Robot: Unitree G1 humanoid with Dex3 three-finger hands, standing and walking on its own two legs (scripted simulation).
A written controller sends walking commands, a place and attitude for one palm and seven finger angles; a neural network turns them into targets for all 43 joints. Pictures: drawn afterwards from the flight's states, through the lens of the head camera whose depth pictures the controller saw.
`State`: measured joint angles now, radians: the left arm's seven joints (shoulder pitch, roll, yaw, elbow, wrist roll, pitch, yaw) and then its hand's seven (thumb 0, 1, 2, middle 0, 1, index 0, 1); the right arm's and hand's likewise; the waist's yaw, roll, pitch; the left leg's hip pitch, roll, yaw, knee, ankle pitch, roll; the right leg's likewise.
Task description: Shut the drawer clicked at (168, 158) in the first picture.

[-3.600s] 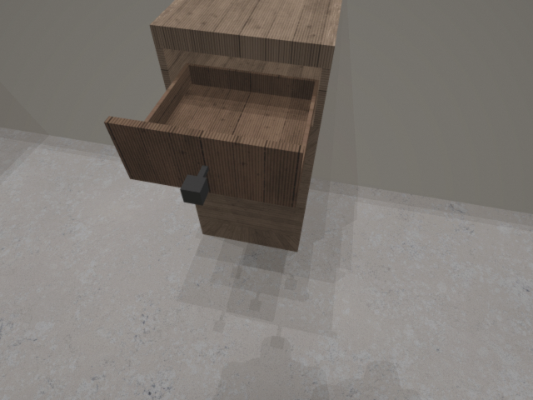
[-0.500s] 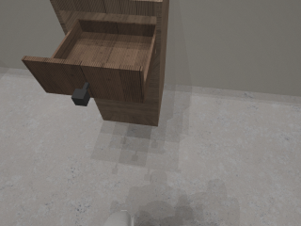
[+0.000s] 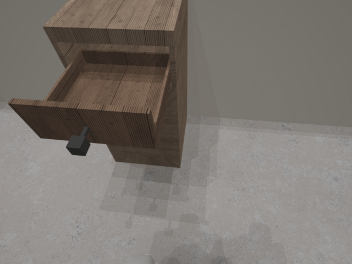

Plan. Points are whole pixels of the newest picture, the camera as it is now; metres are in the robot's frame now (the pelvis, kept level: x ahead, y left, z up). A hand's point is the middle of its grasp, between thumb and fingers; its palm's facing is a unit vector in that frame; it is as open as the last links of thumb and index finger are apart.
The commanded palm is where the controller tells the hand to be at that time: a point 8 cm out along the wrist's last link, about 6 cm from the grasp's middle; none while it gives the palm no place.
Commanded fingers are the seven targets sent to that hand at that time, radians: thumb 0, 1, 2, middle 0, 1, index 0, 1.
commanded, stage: take the last steps up to it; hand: left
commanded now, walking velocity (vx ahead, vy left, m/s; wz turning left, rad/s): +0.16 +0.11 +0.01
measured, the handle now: (81, 139) +0.41 +0.29 +0.00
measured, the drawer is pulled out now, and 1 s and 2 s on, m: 0.30 0.30 0.30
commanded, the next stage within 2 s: come to a stop and stand still in 0.02 s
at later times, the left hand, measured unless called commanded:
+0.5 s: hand out of the picture +0.11 +0.20 -0.18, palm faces +0.03 -0.97 -0.23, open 7.4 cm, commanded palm none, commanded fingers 0.00 0.90 0.90 -0.20 -0.30 -0.20 -0.30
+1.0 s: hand out of the picture +0.12 +0.20 -0.18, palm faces -0.03 -0.97 -0.24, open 7.3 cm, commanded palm none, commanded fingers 0.00 0.90 0.90 -0.20 -0.30 -0.20 -0.30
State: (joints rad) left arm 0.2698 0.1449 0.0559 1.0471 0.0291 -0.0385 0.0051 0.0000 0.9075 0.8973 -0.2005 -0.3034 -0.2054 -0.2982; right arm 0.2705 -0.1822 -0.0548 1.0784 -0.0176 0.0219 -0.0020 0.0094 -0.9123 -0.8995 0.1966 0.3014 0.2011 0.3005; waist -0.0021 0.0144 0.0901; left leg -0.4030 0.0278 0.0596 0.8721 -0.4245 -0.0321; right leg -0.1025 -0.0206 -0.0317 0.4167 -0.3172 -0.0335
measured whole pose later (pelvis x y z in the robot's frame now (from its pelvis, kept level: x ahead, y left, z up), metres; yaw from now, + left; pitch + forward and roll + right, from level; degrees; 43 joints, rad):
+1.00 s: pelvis +0.07 +0.02 -0.01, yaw -1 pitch -1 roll -1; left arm 0.23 0.15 0.01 1.04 0.01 -0.03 0.05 0.00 0.91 0.90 -0.20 -0.30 -0.21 -0.30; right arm 0.24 -0.18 -0.02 1.04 -0.01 0.00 -0.03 0.01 -0.92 -0.90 0.20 0.30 0.20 0.30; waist -0.04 0.04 0.06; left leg -0.20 0.03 0.05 0.52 -0.30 0.00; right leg -0.17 0.02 -0.04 0.48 -0.29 -0.02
